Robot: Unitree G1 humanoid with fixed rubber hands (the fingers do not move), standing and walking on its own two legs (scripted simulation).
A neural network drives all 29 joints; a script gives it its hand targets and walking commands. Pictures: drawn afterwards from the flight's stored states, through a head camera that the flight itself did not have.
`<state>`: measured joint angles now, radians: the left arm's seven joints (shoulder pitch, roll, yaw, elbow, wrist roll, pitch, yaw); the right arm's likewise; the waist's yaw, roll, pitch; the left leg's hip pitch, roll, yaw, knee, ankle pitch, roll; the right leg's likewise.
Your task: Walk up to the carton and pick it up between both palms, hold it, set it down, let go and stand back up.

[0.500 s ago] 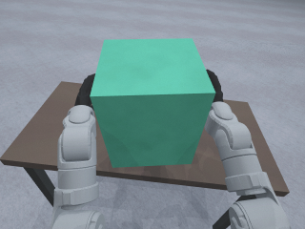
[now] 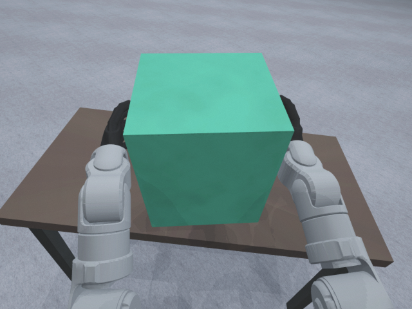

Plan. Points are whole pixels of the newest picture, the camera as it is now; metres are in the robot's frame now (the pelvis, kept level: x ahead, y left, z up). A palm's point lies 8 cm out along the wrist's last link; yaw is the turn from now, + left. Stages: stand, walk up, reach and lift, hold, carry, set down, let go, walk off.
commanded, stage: hold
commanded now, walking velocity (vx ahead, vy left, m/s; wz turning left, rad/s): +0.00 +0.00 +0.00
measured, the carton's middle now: (204, 144) +0.39 +0.00 +0.16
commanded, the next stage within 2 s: none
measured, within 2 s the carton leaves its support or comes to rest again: neither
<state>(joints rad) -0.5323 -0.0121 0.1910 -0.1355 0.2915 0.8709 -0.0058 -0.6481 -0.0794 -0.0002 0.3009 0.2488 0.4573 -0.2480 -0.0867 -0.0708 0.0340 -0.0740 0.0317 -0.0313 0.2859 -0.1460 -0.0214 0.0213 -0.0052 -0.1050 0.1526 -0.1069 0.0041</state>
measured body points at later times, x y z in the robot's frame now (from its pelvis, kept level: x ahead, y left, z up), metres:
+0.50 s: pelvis +0.00 +0.00 +0.00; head -0.01 +0.04 +0.45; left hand +0.37 +0.16 +0.18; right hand +0.38 -0.14 +0.20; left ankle +0.01 +0.13 -0.75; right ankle -0.01 -0.12 -0.75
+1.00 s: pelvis -0.02 +0.00 +0.00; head -0.05 +0.03 +0.45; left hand +0.33 +0.16 +0.20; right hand +0.35 -0.14 +0.19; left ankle +0.01 +0.13 -0.75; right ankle -0.01 -0.12 -0.75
